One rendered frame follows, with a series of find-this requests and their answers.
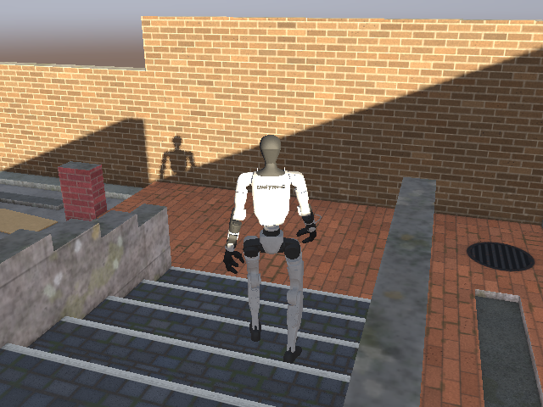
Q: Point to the right robot upper arm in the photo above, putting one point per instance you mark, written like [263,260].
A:
[298,180]

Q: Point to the robot left foot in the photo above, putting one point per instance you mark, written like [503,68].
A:
[255,334]

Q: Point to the right robot forearm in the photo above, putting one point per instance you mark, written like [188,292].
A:
[309,221]

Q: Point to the left robot forearm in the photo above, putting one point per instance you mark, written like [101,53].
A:
[233,232]

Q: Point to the left robot upper arm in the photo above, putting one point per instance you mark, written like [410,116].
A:
[241,195]

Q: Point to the right robot hand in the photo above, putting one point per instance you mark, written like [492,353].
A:
[308,239]

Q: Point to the left robot hand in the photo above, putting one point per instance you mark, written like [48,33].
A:
[228,260]

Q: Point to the robot torso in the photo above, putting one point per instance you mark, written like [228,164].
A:
[271,196]

